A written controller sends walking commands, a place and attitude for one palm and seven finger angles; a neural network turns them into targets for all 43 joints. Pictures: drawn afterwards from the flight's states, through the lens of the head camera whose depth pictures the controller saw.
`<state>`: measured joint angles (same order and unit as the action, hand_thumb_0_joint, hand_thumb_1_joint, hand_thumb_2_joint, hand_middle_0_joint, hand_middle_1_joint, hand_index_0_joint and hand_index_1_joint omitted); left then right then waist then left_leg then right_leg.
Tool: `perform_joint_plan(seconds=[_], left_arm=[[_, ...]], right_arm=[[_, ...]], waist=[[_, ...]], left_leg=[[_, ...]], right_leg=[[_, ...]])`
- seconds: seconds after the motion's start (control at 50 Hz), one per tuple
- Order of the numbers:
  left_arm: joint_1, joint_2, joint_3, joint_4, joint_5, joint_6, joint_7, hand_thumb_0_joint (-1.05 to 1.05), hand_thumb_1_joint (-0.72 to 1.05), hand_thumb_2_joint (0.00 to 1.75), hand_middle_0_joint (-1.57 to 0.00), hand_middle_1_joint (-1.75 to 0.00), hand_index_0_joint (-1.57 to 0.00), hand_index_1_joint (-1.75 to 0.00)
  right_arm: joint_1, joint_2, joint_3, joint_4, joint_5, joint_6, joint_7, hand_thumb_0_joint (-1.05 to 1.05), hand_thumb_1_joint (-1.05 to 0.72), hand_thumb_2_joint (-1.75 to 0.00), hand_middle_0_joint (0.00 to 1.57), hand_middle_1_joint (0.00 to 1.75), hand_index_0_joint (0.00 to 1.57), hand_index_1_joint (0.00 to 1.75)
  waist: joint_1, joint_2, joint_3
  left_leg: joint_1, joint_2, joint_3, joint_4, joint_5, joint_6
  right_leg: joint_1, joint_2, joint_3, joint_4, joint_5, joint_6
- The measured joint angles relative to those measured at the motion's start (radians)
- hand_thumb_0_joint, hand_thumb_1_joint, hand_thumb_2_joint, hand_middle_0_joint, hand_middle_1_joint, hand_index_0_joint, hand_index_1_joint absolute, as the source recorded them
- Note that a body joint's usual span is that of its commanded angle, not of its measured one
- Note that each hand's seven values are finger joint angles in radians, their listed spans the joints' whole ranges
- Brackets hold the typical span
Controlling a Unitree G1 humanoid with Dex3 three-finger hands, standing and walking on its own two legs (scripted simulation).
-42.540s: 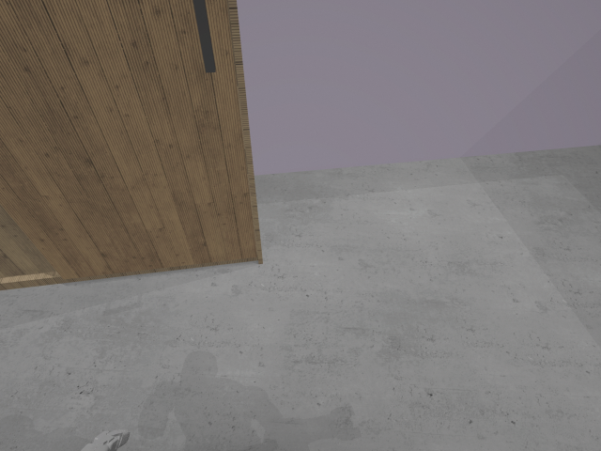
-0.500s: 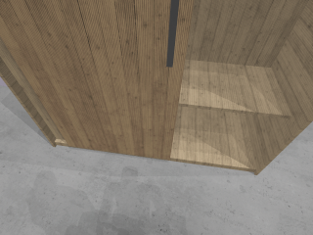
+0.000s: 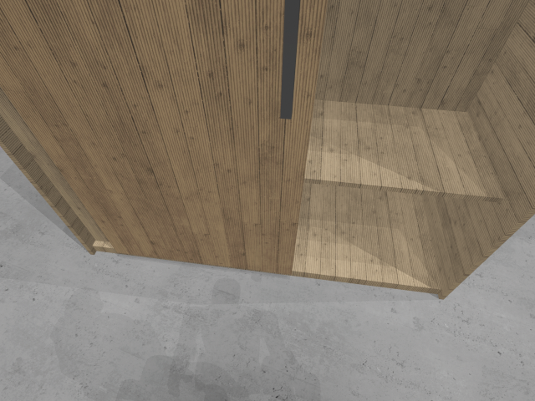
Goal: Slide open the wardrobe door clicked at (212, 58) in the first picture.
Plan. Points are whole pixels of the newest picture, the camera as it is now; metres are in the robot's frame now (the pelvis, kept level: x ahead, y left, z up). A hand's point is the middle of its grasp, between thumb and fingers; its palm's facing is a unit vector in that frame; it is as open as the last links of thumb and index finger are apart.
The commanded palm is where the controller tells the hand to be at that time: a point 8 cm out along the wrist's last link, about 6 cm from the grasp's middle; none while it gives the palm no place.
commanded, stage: look to check the result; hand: right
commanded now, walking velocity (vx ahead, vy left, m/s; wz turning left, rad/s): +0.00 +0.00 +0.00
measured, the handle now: (291, 46) +0.64 +0.00 +0.21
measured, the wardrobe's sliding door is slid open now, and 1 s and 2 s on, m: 0.59 0.59 0.59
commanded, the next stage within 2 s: stand and wait in 0.28 s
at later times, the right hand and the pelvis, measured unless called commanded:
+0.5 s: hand out of the picture +0.03 -0.18 -0.18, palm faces +0.00 +0.98 -0.18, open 7.4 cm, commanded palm none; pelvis +0.02 +0.00 +0.00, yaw +0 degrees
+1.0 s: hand out of the picture +0.02 -0.18 -0.18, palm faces +0.00 +0.98 -0.19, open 7.4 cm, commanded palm none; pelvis +0.01 +0.00 +0.00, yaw +0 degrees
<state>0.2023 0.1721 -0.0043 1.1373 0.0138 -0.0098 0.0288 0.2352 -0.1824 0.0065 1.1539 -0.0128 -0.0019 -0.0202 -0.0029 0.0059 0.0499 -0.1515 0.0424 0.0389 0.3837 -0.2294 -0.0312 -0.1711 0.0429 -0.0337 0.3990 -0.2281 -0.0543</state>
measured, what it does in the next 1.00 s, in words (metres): stands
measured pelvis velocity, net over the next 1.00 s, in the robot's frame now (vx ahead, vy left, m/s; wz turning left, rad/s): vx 0.01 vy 0.00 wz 0.00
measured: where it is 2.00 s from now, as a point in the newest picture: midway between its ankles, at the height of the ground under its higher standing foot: outside the picture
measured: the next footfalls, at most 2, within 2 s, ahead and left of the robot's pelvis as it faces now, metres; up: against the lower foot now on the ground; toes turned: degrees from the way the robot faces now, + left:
none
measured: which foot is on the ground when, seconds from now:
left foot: down 0.00-1.00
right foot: down 0.00-1.00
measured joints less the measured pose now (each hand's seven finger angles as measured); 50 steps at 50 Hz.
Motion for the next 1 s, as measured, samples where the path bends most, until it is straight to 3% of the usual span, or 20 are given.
perform_joint_plan(seconds=[1.0], left_arm=[[0.013, -0.006, -0.003, 0.016, -0.002, -0.009, 0.009, 0.0, 0.91, 0.9, -0.2, -0.3, -0.2, -0.3]], right_arm=[[-0.011, -0.001, -0.003, -0.002, 0.002, 0.001, -0.001, 0.0, -0.91, -0.9, 0.2, 0.3, 0.2, 0.3]], waist=[[0.002, 0.009, 0.005]], left_leg=[[0.048, 0.007, -0.005, -0.019, -0.015, -0.004]], right_leg=[[0.056, 0.008, -0.004, -0.033, -0.009, -0.003]])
